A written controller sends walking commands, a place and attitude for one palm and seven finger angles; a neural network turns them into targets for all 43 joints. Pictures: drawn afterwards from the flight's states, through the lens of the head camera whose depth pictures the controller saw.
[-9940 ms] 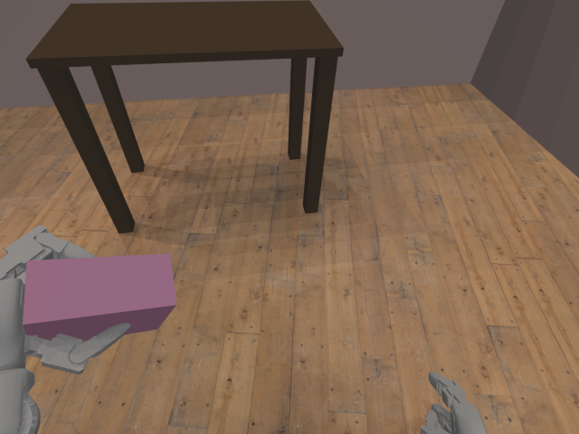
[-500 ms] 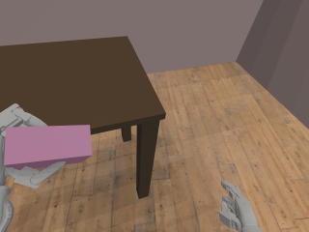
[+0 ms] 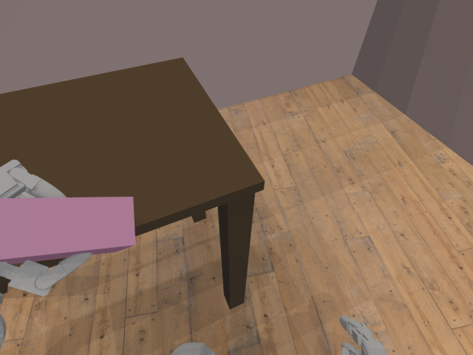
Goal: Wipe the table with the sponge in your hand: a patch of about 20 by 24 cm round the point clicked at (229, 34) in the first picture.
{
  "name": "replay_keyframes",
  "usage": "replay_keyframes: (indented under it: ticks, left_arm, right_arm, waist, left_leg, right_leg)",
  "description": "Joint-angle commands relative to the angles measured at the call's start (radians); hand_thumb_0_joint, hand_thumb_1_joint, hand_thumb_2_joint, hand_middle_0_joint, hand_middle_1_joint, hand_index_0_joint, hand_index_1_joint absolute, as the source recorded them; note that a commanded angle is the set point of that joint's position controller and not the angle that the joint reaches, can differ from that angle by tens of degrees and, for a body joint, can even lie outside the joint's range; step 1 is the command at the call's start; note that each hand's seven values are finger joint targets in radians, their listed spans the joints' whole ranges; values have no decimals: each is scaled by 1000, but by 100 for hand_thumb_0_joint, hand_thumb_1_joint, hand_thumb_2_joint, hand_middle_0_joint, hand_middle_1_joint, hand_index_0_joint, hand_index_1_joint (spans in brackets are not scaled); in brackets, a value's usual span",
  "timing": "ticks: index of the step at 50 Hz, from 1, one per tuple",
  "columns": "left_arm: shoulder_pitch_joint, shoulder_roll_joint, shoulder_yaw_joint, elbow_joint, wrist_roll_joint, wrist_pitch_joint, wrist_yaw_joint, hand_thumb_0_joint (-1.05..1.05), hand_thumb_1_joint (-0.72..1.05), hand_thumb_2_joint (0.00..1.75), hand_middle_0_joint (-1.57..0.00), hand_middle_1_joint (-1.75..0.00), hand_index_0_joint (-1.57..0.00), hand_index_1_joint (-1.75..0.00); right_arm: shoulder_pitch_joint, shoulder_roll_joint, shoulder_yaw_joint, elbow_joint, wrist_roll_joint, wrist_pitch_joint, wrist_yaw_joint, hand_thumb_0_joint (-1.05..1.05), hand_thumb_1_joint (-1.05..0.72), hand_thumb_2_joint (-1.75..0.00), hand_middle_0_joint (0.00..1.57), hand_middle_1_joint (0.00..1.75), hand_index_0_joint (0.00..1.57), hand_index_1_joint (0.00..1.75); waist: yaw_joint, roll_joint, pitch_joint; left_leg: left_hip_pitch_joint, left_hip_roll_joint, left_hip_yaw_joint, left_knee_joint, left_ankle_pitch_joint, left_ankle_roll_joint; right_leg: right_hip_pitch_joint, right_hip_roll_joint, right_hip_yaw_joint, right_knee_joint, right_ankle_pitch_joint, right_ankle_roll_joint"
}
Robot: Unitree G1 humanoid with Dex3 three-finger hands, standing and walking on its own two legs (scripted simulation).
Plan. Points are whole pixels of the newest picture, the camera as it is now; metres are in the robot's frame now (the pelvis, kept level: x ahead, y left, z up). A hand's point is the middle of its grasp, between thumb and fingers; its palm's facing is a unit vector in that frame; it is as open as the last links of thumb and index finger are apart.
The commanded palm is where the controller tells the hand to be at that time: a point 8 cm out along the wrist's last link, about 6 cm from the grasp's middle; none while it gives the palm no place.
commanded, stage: shuffle to correct the standing spot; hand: left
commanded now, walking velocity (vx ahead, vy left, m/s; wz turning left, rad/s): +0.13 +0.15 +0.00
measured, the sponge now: (88, 229) +0.24 +0.19 +0.16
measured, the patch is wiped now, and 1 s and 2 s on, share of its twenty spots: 0.00 0.00 0.00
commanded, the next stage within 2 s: come to a stop and stand still in 0.30 s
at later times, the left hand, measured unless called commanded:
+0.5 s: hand out of the picture +0.26 +0.33 +0.19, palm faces +0.46 -0.79 -0.40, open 9.7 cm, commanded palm +0.21 +0.36 +0.19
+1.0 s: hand out of the picture +0.32 +0.38 +0.22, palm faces +0.49 -0.75 -0.45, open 9.7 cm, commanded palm +0.23 +0.37 +0.19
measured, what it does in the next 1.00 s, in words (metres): steps to the left: left foot, then right foot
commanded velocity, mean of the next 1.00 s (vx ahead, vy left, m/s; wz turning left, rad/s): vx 0.03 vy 0.00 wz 0.00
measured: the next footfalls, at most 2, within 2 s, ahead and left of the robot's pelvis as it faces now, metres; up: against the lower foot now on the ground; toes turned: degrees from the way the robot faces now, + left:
left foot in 0.18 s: +0.11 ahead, +0.21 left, +0.00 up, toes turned +3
right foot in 0.34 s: +0.11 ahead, -0.03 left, +0.00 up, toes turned +0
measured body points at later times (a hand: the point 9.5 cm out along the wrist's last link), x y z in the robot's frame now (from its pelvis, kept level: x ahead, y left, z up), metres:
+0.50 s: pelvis +0.06 +0.08 +0.01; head +0.08 +0.08 +0.46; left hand +0.23 +0.37 +0.21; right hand +0.24 -0.13 -0.08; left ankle +0.08 +0.20 -0.69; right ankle +0.04 -0.03 -0.72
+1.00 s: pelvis +0.07 +0.10 +0.01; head +0.10 +0.09 +0.46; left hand +0.29 +0.42 +0.24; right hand +0.25 -0.15 -0.07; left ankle +0.10 +0.22 -0.72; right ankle +0.08 +0.00 -0.72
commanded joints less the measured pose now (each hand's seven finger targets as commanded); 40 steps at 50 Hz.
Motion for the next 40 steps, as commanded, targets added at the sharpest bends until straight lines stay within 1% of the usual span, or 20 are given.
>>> replay_keyframes:
  ticks: [1,4,6,7,9,11,15,16,17,18,19,20,22,25,27,29,32,35,37,40]
  left_arm:
    - [26,153,153,-121,-7,-56,35,0,10,130,-120,-160,-120,-160]
    - [-64,142,111,-185,1,-55,47,0,10,130,-120,-160,-120,-160]
    - [-96,147,96,-219,2,-46,52,0,10,130,-120,-160,-120,-160]
    - [-121,153,94,-255,3,-49,50,0,10,130,-120,-160,-120,-160]
    - [-132,150,94,-302,0,-56,52,0,10,130,-120,-160,-120,-160]
    - [-92,187,134,-255,1,-48,50,0,10,130,-120,-160,-120,-160]
    - [-47,138,112,-256,0,-30,52,0,10,130,-120,-160,-120,-160]
    - [-41,151,122,-224,3,-27,53,0,10,130,-120,-160,-120,-160]
    - [-40,177,137,-189,7,-22,55,0,10,130,-120,-160,-120,-160]
    - [-33,174,138,-141,-6,-5,53,0,10,130,-120,-160,-120,-160]
    - [-72,128,96,-160,-16,-4,48,0,10,130,-120,-160,-120,-160]
    - [-99,149,114,-162,-14,-11,51,0,10,130,-120,-160,-120,-160]
    - [-107,137,102,-145,-3,-23,58,0,10,130,-120,-160,-120,-160]
    - [-157,108,64,-164,-1,-19,62,0,10,130,-120,-160,-120,-160]
    - [-212,117,49,-235,-5,-13,61,0,10,130,-120,-160,-120,-160]
    - [-163,111,49,-171,-10,11,57,0,10,130,-120,-160,-120,-160]
    - [-128,133,59,-312,1,13,59,0,10,130,-120,-160,-120,-160]
    - [-48,139,85,-321,-7,14,59,0,10,130,-120,-160,-120,-160]
    - [-8,163,123,-263,-7,19,62,0,10,130,-120,-160,-120,-160]
    - [25,124,98,-182,-36,44,63,0,10,130,-120,-160,-120,-160]
  right_arm:
    - [-107,-116,-51,-154,-3,-40,-22,0,-90,-90,20,30,20,30]
    - [-122,-96,-55,-159,-11,-61,-41,0,-90,-90,20,30,20,30]
    - [-113,-106,-70,-160,-10,-80,-56,0,-90,-90,20,30,20,30]
    - [-107,-119,-82,-170,-5,-86,-63,0,-90,-90,20,30,20,30]
    - [-94,-160,-96,-188,10,-96,-66,0,-90,-90,20,30,20,30]
    - [-96,-147,-97,-179,1,-100,-62,0,-90,-90,20,30,20,30]
    - [-120,-144,-82,-178,18,-99,-43,0,-90,-90,20,30,20,30]
    - [-127,-135,-72,-178,15,-95,-44,0,-90,-90,20,30,20,30]
    - [-121,-116,-67,-182,9,-84,-43,0,-90,-90,20,30,20,30]
    - [-127,-128,-80,-182,10,-82,-42,0,-90,-90,20,30,20,30]
    - [-129,-144,-90,-180,12,-75,-34,0,-90,-90,20,30,20,30]
    - [-132,-133,-69,-167,12,-71,-33,0,-90,-90,20,30,20,30]
    - [-130,-104,-39,-152,3,-61,-39,0,-90,-90,20,30,20,30]
    - [-130,-85,-34,-142,-9,-68,-61,0,-90,-90,20,30,20,30]
    - [-132,-131,-64,-168,3,-77,-70,0,-90,-90,20,30,20,30]
    - [-128,-107,-55,-175,-6,-82,-69,0,-90,-90,20,30,20,30]
    - [-136,-113,-56,-181,-13,-95,-47,0,-90,-90,20,30,20,30]
    - [-139,-122,-49,-192,-10,-101,-40,0,-90,-90,20,30,20,30]
    - [-139,-114,-41,-195,-6,-90,-47,0,-90,-90,20,30,20,30]
    - [-125,-105,-46,-183,1,-77,-58,0,-90,-90,20,30,20,30]
  waist:
    - [42,-105,-84]
    - [51,-144,-139]
    - [45,-72,-158]
    - [42,-7,-160]
    - [37,245,-203]
    - [38,261,-195]
    - [52,193,-173]
    - [56,100,-150]
    - [53,-146,-127]
    - [65,-311,-61]
    - [58,-299,-6]
    - [51,-212,0]
    - [53,-159,-41]
    - [37,-17,-173]
    - [45,174,-218]
    - [35,181,-152]
    - [45,174,-217]
    - [47,211,-205]
    - [50,121,-205]
    - [36,-91,-186]
  left_leg:
    - [-167,117,-66,-27,66,-15]
    - [149,62,83,-388,140,3]
    - [291,-2,152,-550,222,-2]
    - [340,14,112,-594,217,9]
    - [454,253,-244,-676,387,143]
    - [425,303,-328,-674,499,229]
    - [132,205,-101,-588,227,129]
    - [18,152,-40,-504,100,86]
    - [-134,32,58,-278,-50,29]
    - [-204,-3,69,-84,-88,-5]
    - [-236,38,-12,29,-56,-20]
    - [-257,74,-48,62,-47,-23]
    - [-115,116,-46,-157,-22,-13]
    - [315,-1,100,-596,330,-21]
    - [460,236,-192,-675,587,76]
    - [425,332,-356,-756,736,159]
    - [438,295,-204,-681,811,113]
    - [288,253,-118,-675,605,63]
    - [165,180,-47,-628,391,18]
    - [210,50,10,-498,193,-30]
  right_leg:
    - [149,-316,295,-294,336,-122]
    - [59,-253,162,-231,309,-65]
    - [53,-189,123,-153,175,-23]
    - [30,-167,121,-69,143,-3]
    - [-170,-15,10,282,-115,67]
    - [-231,-31,51,357,-278,56]
    - [99,-17,12,-7,-61,44]
    - [199,-46,72,-164,-6,29]
    - [256,-204,375,-317,-89,-53]
    - [190,-371,654,-420,-141,-140]
    - [157,-406,684,-432,-70,-191]
    - [163,-408,612,-387,54,-208]
    - [150,-325,338,-251,410,-140]
    - [84,-130,92,-62,380,-12]
    - [-62,-21,59,134,28,64]
    - [-139,5,106,245,-206,67]
    - [-33,-14,103,68,-82,48]
    - [137,9,68,-143,59,47]
    - [264,-17,112,-261,265,40]
    - [128,-160,322,-342,321,-47]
